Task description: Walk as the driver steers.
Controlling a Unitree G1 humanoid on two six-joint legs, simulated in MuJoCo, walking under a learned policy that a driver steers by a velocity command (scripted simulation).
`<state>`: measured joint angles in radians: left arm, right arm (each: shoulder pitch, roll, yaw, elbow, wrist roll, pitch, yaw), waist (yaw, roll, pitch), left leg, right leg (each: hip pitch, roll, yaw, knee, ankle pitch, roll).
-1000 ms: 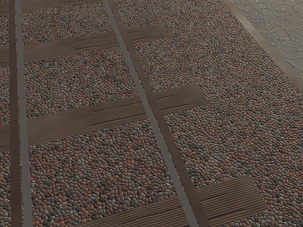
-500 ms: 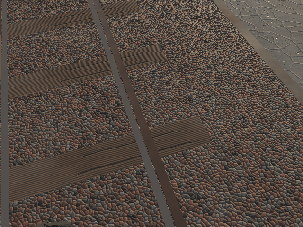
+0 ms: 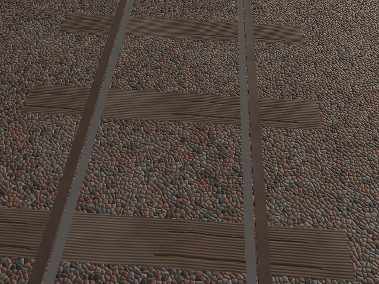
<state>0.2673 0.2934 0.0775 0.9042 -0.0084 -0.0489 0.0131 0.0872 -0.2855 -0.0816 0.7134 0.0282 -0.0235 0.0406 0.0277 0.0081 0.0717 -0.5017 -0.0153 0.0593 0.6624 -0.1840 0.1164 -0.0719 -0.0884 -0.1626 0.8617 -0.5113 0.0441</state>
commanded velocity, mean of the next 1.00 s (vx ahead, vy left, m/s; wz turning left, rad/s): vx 0.35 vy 0.00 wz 0.48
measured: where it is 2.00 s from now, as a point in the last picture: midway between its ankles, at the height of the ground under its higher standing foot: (178, 270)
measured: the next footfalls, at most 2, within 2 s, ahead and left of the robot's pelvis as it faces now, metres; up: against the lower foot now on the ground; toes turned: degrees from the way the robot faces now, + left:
right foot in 0.46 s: +0.46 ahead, -0.08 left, +0.00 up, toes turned +20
left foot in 0.90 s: +0.50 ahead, +0.22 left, +0.00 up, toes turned +29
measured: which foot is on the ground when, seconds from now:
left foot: down 0.00-0.46, up 0.48-0.88, down 0.90-1.00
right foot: up 0.00-0.44, down 0.46-0.90, up 0.92-1.00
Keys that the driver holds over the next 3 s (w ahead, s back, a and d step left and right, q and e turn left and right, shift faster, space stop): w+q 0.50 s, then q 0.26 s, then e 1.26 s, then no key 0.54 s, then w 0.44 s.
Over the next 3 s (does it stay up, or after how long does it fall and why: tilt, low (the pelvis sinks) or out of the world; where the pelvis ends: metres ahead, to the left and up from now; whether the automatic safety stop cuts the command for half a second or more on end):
stays up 0.59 0.00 0.03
